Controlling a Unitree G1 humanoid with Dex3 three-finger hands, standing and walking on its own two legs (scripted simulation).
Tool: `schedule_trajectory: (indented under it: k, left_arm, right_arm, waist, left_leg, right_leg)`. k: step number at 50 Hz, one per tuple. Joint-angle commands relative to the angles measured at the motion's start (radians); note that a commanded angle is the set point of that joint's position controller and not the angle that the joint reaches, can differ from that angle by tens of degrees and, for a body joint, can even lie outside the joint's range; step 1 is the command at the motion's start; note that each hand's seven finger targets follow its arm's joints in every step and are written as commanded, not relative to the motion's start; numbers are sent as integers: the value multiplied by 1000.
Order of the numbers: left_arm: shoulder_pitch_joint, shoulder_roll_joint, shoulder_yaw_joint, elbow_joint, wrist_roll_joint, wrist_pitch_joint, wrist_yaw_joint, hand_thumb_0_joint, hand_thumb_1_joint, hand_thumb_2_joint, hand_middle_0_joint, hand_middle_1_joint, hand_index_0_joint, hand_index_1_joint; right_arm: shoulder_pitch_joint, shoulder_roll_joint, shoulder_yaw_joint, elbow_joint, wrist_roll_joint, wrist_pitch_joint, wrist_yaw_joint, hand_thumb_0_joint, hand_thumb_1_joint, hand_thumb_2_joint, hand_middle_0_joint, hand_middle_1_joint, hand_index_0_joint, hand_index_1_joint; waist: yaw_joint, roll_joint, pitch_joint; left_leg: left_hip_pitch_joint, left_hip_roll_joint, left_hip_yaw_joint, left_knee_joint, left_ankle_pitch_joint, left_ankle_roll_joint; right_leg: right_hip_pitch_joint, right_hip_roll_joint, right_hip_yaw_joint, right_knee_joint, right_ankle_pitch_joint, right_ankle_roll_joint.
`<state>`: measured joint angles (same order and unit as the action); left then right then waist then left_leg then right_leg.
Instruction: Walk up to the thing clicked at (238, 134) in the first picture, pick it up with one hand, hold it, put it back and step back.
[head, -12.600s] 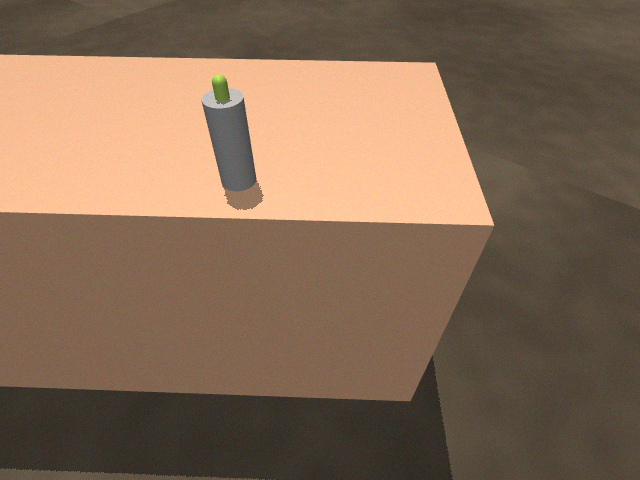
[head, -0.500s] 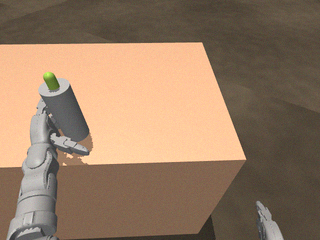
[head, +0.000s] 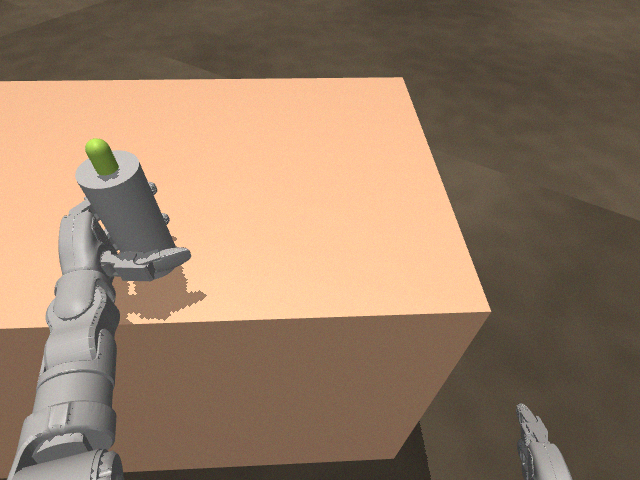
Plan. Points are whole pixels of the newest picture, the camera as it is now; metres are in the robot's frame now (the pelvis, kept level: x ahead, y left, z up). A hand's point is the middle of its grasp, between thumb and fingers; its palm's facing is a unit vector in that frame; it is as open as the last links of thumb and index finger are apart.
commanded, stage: close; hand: left
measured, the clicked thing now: (129, 210) +0.41 +0.23 +0.15
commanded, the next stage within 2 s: settle in 0.18 s
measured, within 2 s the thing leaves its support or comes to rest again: leaves its support in 0.68 s
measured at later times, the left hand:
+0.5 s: hand (140, 231) +0.41 +0.23 +0.11, palm faces +0.23 -0.97 +0.00, open 8.9 cm
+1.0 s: hand (134, 202) +0.41 +0.22 +0.16, palm faces +0.23 -0.97 -0.01, open 8.9 cm
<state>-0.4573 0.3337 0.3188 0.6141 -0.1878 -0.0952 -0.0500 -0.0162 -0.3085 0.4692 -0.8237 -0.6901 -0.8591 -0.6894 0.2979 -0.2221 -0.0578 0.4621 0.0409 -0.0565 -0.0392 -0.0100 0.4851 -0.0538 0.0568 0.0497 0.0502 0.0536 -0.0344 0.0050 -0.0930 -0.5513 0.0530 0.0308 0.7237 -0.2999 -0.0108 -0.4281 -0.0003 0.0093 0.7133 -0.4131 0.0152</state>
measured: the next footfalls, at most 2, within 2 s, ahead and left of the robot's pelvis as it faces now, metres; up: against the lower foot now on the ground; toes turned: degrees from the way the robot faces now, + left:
none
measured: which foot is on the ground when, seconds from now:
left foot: down 0.00-1.00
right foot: down 0.00-1.00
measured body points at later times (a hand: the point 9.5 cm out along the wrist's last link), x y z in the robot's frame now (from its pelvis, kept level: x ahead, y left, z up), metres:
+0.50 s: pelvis +0.00 +0.01 +0.00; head +0.03 +0.01 +0.45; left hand +0.39 +0.28 +0.12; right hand +0.15 -0.25 -0.07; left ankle +0.04 +0.13 -0.71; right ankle -0.03 -0.13 -0.71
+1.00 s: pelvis +0.00 +0.00 +0.01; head +0.00 -0.01 +0.46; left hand +0.39 +0.27 +0.16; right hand +0.16 -0.25 -0.07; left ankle +0.04 +0.13 -0.71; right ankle -0.03 -0.13 -0.71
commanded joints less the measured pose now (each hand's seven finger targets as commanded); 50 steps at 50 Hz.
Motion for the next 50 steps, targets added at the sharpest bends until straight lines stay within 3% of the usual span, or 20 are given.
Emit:
schedule_trajectory:
  k: [1, 7, 9, 11, 13, 16, 18, 20, 22, 24, 25, 27, 29, 33, 37, 38, 40, 42, 44, 50]
  left_arm:
    - [-401, 203, 18, -194, -3, -64, -11, 0, -80, 717, -1124, -959, -1131, -958]
    - [-377, 233, 60, -154, -12, -67, -13, 0, 120, 1000, -1323, -1218, -1331, -1220]
    - [-376, 210, 56, -163, -19, -67, -10, 0, 170, 1082, -1360, -1279, -1367, -1283]
    - [-378, 179, 18, -179, -14, -66, -8, 0, 181, 1123, -1383, -1314, -1390, -1320]
    - [-364, 206, 41, -199, -16, -66, -5, 0, 219, 1170, -1406, -1350, -1411, -1357]
    - [-373, 198, 25, -177, 0, -58, -1, 0, 315, 1259, -1358, -1365, -1351, -1390]
    - [-392, 222, 45, -195, -5, -60, 6, 0, 334, 1279, -1364, -1386, -1359, -1408]
    - [-395, 216, 39, -234, -1, -57, 10, 0, 289, 1264, -1382, -1406, -1384, -1422]
    - [-391, 224, 46, -251, -5, -56, 10, 0, 271, 1289, -1390, -1428, -1391, -1446]
    - [-429, 212, 31, -286, -8, -54, 7, 0, 267, 1308, -1398, -1441, -1396, -1462]
    - [-437, 242, 50, -295, -6, -49, 9, 0, 262, 1305, -1404, -1443, -1402, -1464]
    - [-483, 236, 35, -353, -7, -49, 8, 0, 220, 1290, -1383, -1426, -1380, -1449]
    - [-510, 253, 42, -375, -5, -37, 15, 0, 244, 1296, -1367, -1418, -1363, -1442]
    - [-561, 287, 63, -459, -4, -17, 36, 0, 193, 1277, -1318, -1389, -1315, -1413]
    - [-531, 238, 25, -395, -7, 30, 28, 0, 201, 1272, -1297, -1378, -1296, -1400]
    - [-578, 310, 75, -472, -11, 30, 33, 0, 204, 1279, -1304, -1381, -1301, -1405]
    - [-559, 255, 37, -428, -4, 54, 26, 0, 165, 1272, -1294, -1383, -1297, -1403]
    - [-539, 261, 60, -390, -17, 70, 25, 0, 161, 1278, -1294, -1386, -1297, -1407]
    - [-510, 235, 33, -336, -11, 91, 17, 0, 187, 1273, -1295, -1376, -1296, -1397]
    - [-596, 290, 62, -389, -8, 123, 20, 0, 178, 1295, -1287, -1391, -1294, -1409]
  right_arm:
    - [-89, -141, -55, -171, 1, -47, -16, 0, 505, -50, 49, 50, 48, 50]
    - [-55, -128, -48, -145, 0, -37, -8, 0, 514, -51, 48, 49, 48, 49]
    - [-40, -138, -61, -172, 0, -33, -8, 0, 517, -51, 48, 49, 48, 49]
    - [-28, -83, -14, -129, 2, -27, -1, 0, 516, -52, 48, 49, 48, 49]
    - [-74, -161, -83, -164, 3, -30, -11, 0, 519, -51, 48, 49, 48, 49]
    - [-65, -128, -51, -149, 2, -24, -9, 0, 517, -58, 49, 50, 49, 50]
    - [-86, -166, -85, -175, 4, -26, -18, 0, 515, -59, 49, 50, 49, 50]
    - [-76, -125, -43, -204, 3, -30, -15, 0, 521, -55, 49, 50, 49, 50]
    - [-25, -147, -69, -187, 3, -24, -21, 0, 514, -57, 49, 50, 49, 50]
    - [-46, -95, -18, -211, 5, -29, -18, 0, 517, -58, 49, 50, 48, 50]
    - [-24, -126, -51, -187, 4, -32, -22, 0, 513, -59, 49, 50, 48, 50]
    - [-21, -79, -12, -150, 3, -33, -18, 0, 515, -59, 48, 50, 48, 50]
    - [-44, -127, -58, -141, -1, -38, -26, 0, 513, -60, 48, 50, 48, 50]
    - [-103, -128, -48, -165, 1, -53, -34, 0, 517, -59, 48, 50, 48, 50]
    - [-112, -131, -50, -106, 1, -59, -37, 0, 516, -60, 49, 50, 48, 50]
    - [-109, -153, -66, -117, 2, -64, -43, 0, 518, -59, 48, 50, 48, 50]
    - [-96, -90, -20, -77, 1, -72, -37, 0, 526, -56, 49, 50, 49, 50]
    - [-122, -131, -51, -81, 3, -80, -43, 0, 521, -58, 49, 50, 49, 50]
    - [-120, -100, -15, -72, 6, -79, -38, 0, 529, -56, 49, 50, 49, 50]
    - [-107, -116, -31, -82, 7, -101, -39, 0, 542, -52, 49, 50, 49, 50]
  waist:
    - [-16, 18, -255]
    - [2, 22, -296]
    - [-6, 3, -330]
    - [11, 48, -296]
    - [5, 32, -317]
    - [1, 20, -268]
    - [-7, 2, -297]
    - [10, 41, -309]
    - [1, 36, -337]
    - [9, 52, -318]
    - [0, 63, -353]
    - [8, 111, -351]
    - [1, 116, -363]
    - [4, 118, -381]
    - [-5, 106, -344]
    - [-3, 101, -382]
    - [-2, 110, -342]
    - [-1, 54, -327]
    - [1, 41, -285]
    - [1, 65, -311]
  left_leg:
    - [265, -20, -1, -65, 202, 33]
    - [270, -21, -2, -48, 258, 34]
    - [283, -16, -7, -43, 290, 34]
    - [277, -16, -9, -47, 283, 31]
    - [291, -13, -10, -50, 283, 27]
    - [255, -15, -9, -56, 233, 29]
    - [262, -17, -7, -57, 209, 30]
    - [281, -16, -6, -61, 215, 23]
    - [315, -10, -14, -57, 263, 23]
    - [306, -14, -9, -55, 261, 23]
    - [329, -13, -11, -51, 286, 25]
    - [337, -16, -3, -45, 310, 23]
    - [355, -12, -9, -51, 322, 22]
    - [377, -10, -13, -63, 311, 17]
    - [383, -10, -16, -71, 299, 22]
    - [391, -14, -11, -67, 322, 23]
    - [387, -15, -7, -72, 328, 22]
    - [379, -14, -12, -79, 331, 26]
    - [356, -21, -6, -93, 287, 30]
    - [396, -28, 3, -107, 316, 29]
  right_leg:
    - [-51, 12, -12, -115, 263, -8]
    - [-38, 16, -19, -97, 306, -8]
    - [-27, 21, -26, -88, 330, -8]
    - [-46, 21, -29, -83, 308, -12]
    - [-42, 22, -28, -81, 305, -13]
    - [-61, 19, -23, -92, 270, -14]
    - [-45, 16, -19, -97, 258, -11]
    - [-31, 17, -24, -90, 256, -16]
    - [-34, 24, -32, -81, 289, -16]
    - [-20, 20, -28, -85, 292, -13]
    - [-19, 21, -26, -82, 315, -11]
    - [-16, 17, -24, -80, 336, -11]
    - [-14, 20, -27, -80, 343, -11]
    - [1, 21, -33, -94, 330, -14]
    - [-8, 19, -31, -114, 321, -12]
    - [25, 17, -31, -117, 354, -8]
    - [20, 18, -34, -120, 363, -7]
    - [41, 19, -38, -127, 371, -3]
    - [33, 13, -32, -149, 342, -2]
    - [60, 7, -31, -168, 375, 0]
